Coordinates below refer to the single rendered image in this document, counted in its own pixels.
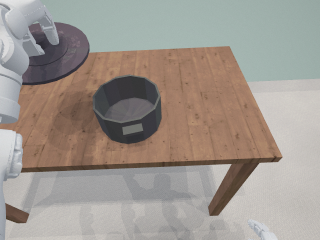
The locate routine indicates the left robot upper arm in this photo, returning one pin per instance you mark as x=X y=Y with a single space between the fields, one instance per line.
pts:
x=11 y=153

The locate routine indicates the robot left hand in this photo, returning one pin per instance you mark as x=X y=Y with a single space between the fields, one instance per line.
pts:
x=34 y=10

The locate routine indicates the table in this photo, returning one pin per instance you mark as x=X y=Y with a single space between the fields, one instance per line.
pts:
x=209 y=116

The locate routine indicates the robot right hand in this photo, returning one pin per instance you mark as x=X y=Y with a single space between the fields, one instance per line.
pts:
x=261 y=230

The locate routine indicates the pot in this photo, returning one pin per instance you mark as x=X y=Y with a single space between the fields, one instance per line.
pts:
x=128 y=108

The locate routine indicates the knob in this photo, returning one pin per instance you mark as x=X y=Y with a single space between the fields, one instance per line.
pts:
x=41 y=39

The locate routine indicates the left robot forearm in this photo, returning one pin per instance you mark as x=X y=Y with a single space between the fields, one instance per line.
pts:
x=14 y=61

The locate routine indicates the lid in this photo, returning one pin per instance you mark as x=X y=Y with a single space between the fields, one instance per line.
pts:
x=59 y=61

